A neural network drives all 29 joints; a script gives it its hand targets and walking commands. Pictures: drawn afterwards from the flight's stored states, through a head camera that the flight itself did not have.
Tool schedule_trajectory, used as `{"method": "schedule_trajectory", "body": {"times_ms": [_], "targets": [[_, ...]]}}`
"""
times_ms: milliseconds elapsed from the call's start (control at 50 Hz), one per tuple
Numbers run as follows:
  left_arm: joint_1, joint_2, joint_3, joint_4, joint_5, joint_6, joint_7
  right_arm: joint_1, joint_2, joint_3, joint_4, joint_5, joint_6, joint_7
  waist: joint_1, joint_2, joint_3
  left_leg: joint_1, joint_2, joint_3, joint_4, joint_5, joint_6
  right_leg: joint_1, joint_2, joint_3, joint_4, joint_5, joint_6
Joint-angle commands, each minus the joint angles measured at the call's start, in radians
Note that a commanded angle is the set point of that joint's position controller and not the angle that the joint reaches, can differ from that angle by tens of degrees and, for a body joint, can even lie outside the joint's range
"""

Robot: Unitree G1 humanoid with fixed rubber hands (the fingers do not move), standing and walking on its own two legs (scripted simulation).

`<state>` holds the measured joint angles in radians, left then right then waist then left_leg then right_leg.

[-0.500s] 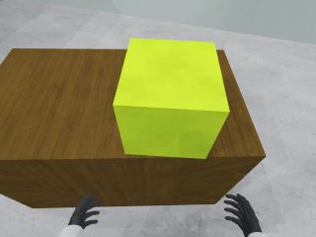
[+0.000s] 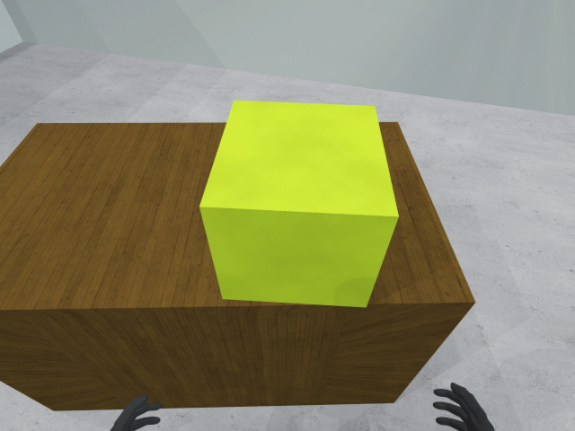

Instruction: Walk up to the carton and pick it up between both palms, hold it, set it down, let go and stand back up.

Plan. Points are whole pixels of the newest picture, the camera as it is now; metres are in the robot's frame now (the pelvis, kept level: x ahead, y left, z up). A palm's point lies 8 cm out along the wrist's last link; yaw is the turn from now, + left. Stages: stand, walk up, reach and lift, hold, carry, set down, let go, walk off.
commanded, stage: stand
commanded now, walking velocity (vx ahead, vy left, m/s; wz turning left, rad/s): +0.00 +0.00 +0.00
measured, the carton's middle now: (298, 202) +0.50 +0.01 +0.01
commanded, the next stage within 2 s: none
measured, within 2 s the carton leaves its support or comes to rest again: neither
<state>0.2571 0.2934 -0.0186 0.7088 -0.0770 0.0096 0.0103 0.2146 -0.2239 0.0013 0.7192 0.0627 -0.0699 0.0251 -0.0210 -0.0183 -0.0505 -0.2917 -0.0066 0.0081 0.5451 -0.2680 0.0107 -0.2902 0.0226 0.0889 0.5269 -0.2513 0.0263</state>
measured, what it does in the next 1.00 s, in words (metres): stands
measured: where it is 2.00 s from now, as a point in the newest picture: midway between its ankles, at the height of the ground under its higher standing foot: outside the picture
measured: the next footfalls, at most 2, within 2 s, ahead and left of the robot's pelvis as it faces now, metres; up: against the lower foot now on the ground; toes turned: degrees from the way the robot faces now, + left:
none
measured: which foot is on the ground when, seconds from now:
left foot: down 0.00-1.00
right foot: down 0.00-1.00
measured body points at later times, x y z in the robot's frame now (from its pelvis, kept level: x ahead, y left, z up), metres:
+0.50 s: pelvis +0.01 +0.00 +0.00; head -0.01 -0.01 +0.45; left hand +0.10 +0.27 -0.12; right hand +0.12 -0.27 -0.11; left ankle +0.01 +0.11 -0.73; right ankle +0.02 -0.13 -0.73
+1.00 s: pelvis +0.00 +0.00 +0.00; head -0.03 -0.01 +0.45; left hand +0.08 +0.27 -0.12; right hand +0.09 -0.28 -0.12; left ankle +0.01 +0.11 -0.73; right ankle +0.02 -0.13 -0.73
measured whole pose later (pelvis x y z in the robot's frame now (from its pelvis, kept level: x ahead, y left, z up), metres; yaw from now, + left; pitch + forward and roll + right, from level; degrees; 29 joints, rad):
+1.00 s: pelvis +0.00 +0.00 +0.00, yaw +0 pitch +0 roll +0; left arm 0.24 0.29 -0.01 0.96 -0.07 -0.03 -0.01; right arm 0.24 -0.30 0.00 0.87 0.06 -0.05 0.01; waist -0.02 0.02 -0.08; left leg -0.28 -0.01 0.01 0.55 -0.26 0.01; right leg -0.29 0.02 0.09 0.54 -0.26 0.02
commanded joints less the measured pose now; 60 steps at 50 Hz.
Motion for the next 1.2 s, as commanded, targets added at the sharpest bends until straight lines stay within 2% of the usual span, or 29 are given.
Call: {"method": "schedule_trajectory", "body": {"times_ms": [0, 40, 80, 100, 140, 180, 220, 260, 360, 380, 400, 440, 460, 500, 580, 620, 640, 680, 780, 800, 820, 860, 880, 920, 940, 1000, 1040, 1100, 1180], "targets": [[-0.056, 0.228, 0.098, -0.036, 0.142, -0.077, -0.019, -0.036, -0.305, -0.081, -0.014, -0.135, -0.020, -0.028, 0.038, 0.072, -0.022, -0.029, 0.101, -0.141, -0.165, -0.084, 0.033, 0.045, -0.079, 0.055, -0.068, 0.021, -0.082], [-0.037, 0.241, 0.111, -0.006, 0.147, -0.074, -0.028, -0.035, -0.281, -0.073, -0.016, -0.117, -0.010, -0.025, 0.028, 0.043, -0.023, 0.010, 0.111, -0.140, -0.158, -0.037, 0.036, 0.031, -0.069, 0.049, -0.053, 0.010, -0.084], [-0.054, 0.227, 0.094, 0.013, 0.140, -0.072, -0.026, -0.039, -0.290, -0.077, -0.006, -0.123, -0.008, -0.023, 0.016, 0.135, -0.035, 0.022, 0.095, -0.112, -0.165, -0.024, 0.029, 0.057, -0.078, 0.059, -0.075, 0.053, -0.080], [-0.030, 0.239, 0.096, 0.020, 0.132, -0.076, -0.022, 0.015, -0.279, -0.069, 0.008, -0.114, -0.007, -0.021, 0.017, 0.056, -0.073, 0.061, 0.085, -0.118, -0.153, -0.016, 0.026, 0.041, -0.069, 0.063, -0.064, 0.024, -0.087], [-0.049, 0.241, 0.098, 0.027, 0.131, -0.072, -0.018, -0.042, -0.308, -0.069, 0.008, -0.117, -0.016, -0.017, 0.026, 0.126, -0.068, 0.061, 0.100, -0.120, -0.159, -0.035, 0.023, 0.022, -0.077, 0.066, -0.072, 0.041, -0.079], [-0.048, 0.234, 0.100, 0.046, 0.135, -0.076, -0.022, -0.040, -0.336, -0.083, 0.016, -0.103, -0.013, -0.019, 0.030, 0.020, -0.024, 0.023, 0.099, -0.145, -0.160, -0.010, 0.023, 0.032, -0.064, 0.041, -0.061, 0.063, -0.075], [-0.038, 0.227, 0.097, 0.059, 0.124, -0.074, -0.023, -0.067, -0.334, -0.079, 0.012, -0.106, -0.015, -0.021, 0.050, 0.086, -0.054, 0.052, 0.090, -0.133, -0.144, 0.014, 0.029, 0.056, -0.072, 0.055, -0.081, 0.074, -0.073], [-0.036, 0.230, 0.090, 0.067, 0.109, -0.078, -0.028, -0.023, -0.346, -0.076, 0.032, -0.098, -0.011, -0.032, 0.041, -0.013, -0.022, 0.051, 0.087, -0.135, -0.143, 0.076, 0.033, 0.051, -0.095, 0.094, -0.087, 0.085, -0.094], [-0.049, 0.272, 0.094, 0.100, 0.117, -0.072, -0.008, 0.005, -0.344, -0.063, 0.061, -0.101, 0.008, -0.035, 0.025, 0.073, -0.085, 0.117, 0.104, -0.127, -0.131, 0.158, 0.035, 0.075, -0.092, 0.088, -0.070, 0.158, -0.081], [-0.031, 0.241, 0.085, 0.106, 0.108, -0.072, -0.007, 0.002, -0.340, -0.067, 0.065, -0.093, 0.002, -0.039, 0.024, 0.003, -0.052, 0.114, 0.112, -0.133, -0.134, 0.165, 0.030, 0.066, -0.093, 0.092, -0.093, 0.175, -0.083], [-0.066, 0.245, 0.091, 0.108, 0.120, -0.067, -0.011, -0.026, -0.320, -0.057, 0.051, -0.107, -0.003, -0.036, 0.016, 0.085, -0.063, 0.126, 0.106, -0.113, -0.123, 0.183, 0.034, 0.062, -0.094, 0.109, -0.079, 0.192, -0.086], [-0.081, 0.250, 0.095, 0.086, 0.109, -0.073, -0.014, 0.001, -0.315, -0.051, 0.070, -0.101, -0.019, -0.033, 0.014, 0.071, -0.058, 0.111, 0.114, -0.121, -0.138, 0.206, 0.027, 0.065, -0.088, 0.096, -0.065, 0.195, -0.087], [-0.068, 0.256, 0.100, 0.111, 0.123, -0.068, -0.016, -0.026, -0.334, -0.068, 0.080, -0.102, -0.011, -0.034, 0.024, -0.012, -0.081, 0.146, 0.117, -0.143, -0.140, 0.211, 0.023, 0.064, -0.082, 0.065, -0.075, 0.206, -0.079], [-0.055, 0.228, 0.086, 0.110, 0.108, -0.068, -0.012, 0.007, -0.319, -0.050, 0.070, -0.098, -0.004, -0.036, 0.015, 0.089, -0.049, 0.128, 0.120, -0.125, -0.138, 0.221, 0.039, 0.055, -0.085, 0.093, -0.080, 0.166, -0.088], [-0.072, 0.245, 0.085, 0.145, 0.118, -0.063, -0.016, -0.073, -0.316, -0.067, 0.079, -0.098, 0.006, -0.046, 0.027, 0.000, -0.061, 0.085, 0.102, -0.116, -0.133, 0.138, 0.033, 0.080, -0.101, 0.077, -0.094, 0.152, -0.082], [-0.049, 0.228, 0.085, 0.150, 0.119, -0.063, -0.009, -0.062, -0.303, -0.055, 0.083, -0.104, -0.008, -0.037, 0.047, 0.065, -0.024, 0.053, 0.096, -0.142, -0.162, 0.064, 0.034, 0.081, -0.091, 0.094, -0.101, 0.104, -0.086], [-0.095, 0.281, 0.092, 0.150, 0.123, -0.067, -0.012, -0.036, -0.325, -0.048, 0.105, -0.108, -0.001, -0.042, 0.020, 0.005, 0.020, 0.052, 0.094, -0.120, -0.169, 0.060, 0.036, 0.044, -0.101, 0.110, -0.130, 0.076, -0.087], [-0.097, 0.236, 0.079, 0.157, 0.108, -0.071, -0.019, -0.004, -0.323, -0.053, 0.120, -0.103, 0.001, -0.042, 0.014, 0.057, 0.035, 0.070, 0.115, -0.121, -0.173, 0.111, 0.035, 0.015, -0.088, 0.088, -0.125, 0.114, -0.087], [-0.060, 0.258, 0.088, 0.175, 0.107, -0.072, -0.011, -0.026, -0.338, -0.054, 0.133, -0.114, -0.008, -0.034, 0.032, 0.060, 0.000, 0.079, 0.104, -0.112, -0.168, 0.125, 0.034, 0.067, -0.092, 0.090, -0.120, 0.134, -0.081], [-0.076, 0.268, 0.092, 0.185, 0.110, -0.070, -0.007, -0.002, -0.322, -0.056, 0.141, -0.096, -0.003, -0.034, 0.000, 0.024, 0.019, 0.055, 0.112, -0.137, -0.193, 0.078, 0.036, 0.075, -0.094, 0.093, -0.110, 0.138, -0.085], [-0.072, 0.285, 0.108, 0.183, 0.107, -0.067, -0.005, -0.023, -0.342, -0.059, 0.138, -0.113, -0.001, -0.037, 0.031, 0.012, -0.049, 0.097, 0.098, -0.111, -0.183, 0.089, 0.030, 0.087, -0.086, 0.086, -0.102, 0.131, -0.081], [-0.090, 0.251, 0.080, 0.192, 0.110, -0.071, -0.009, -0.031, -0.346, -0.055, 0.132, -0.104, -0.010, -0.034, 0.018, 0.065, 0.048, 0.076, 0.110, -0.117, -0.159, 0.080, 0.039, 0.024, -0.108, 0.108, -0.140, 0.120, -0.082], [-0.119, 0.257, 0.087, 0.189, 0.108, -0.072, -0.008, -0.008, -0.319, -0.054, 0.157, -0.101, -0.007, -0.028, -0.002, 0.004, 0.001, 0.090, 0.117, -0.127, -0.170, 0.093, 0.042, 0.051, -0.103, 0.116, -0.122, 0.138, -0.092], [-0.052, 0.265, 0.085, 0.193, 0.099, -0.077, -0.008, 0.006, -0.335, -0.049, 0.158, -0.096, -0.001, -0.035, 0.007, 0.056, 0.029, 0.088, 0.120, -0.119, -0.149, 0.181, 0.040, 0.043, -0.093, 0.099, -0.122, 0.186, -0.087], [-0.112, 0.251, 0.080, 0.191, 0.105, -0.075, -0.008, -0.021, -0.310, -0.042, 0.150, -0.107, 0.002, -0.039, 0.012, -0.006, -0.006, 0.086, 0.113, -0.125, -0.160, 0.144, 0.050, 0.052, -0.092, 0.100, -0.117, 0.158, -0.088], [-0.072, 0.244, 0.078, 0.209, 0.108, -0.065, 0.000, -0.045, -0.332, -0.065, 0.153, -0.107, 0.005, -0.035, 0.011, 0.057, 0.050, 0.067, 0.099, -0.127, -0.174, 0.039, 0.035, 0.024, -0.093, 0.106, -0.144, 0.084, -0.078], [-0.082, 0.226, 0.071, 0.207, 0.107, -0.067, -0.007, -0.067, -0.343, -0.062, 0.163, -0.094, 0.010, -0.033, 0.027, -0.030, 0.028, 0.050, 0.103, -0.132, -0.175, 0.001, 0.035, 0.020, -0.089, 0.083, -0.140, 0.039, -0.080], [-0.084, 0.257, 0.076, 0.223, 0.101, -0.058, -0.010, -0.012, -0.329, -0.053, 0.178, -0.103, 0.001, -0.035, 0.014, 0.071, 0.077, 0.036, 0.119, -0.151, -0.200, 0.013, 0.045, 0.013, -0.100, 0.115, -0.140, 0.049, -0.084], [-0.071, 0.243, 0.081, 0.227, 0.103, -0.069, -0.004, -0.040, -0.350, -0.060, 0.185, -0.102, 0.004, -0.033, 0.033, 0.011, 0.025, 0.023, 0.120, -0.167, -0.215, -0.052, 0.046, 0.067, -0.091, 0.080, -0.134, 0.046, -0.066]]}}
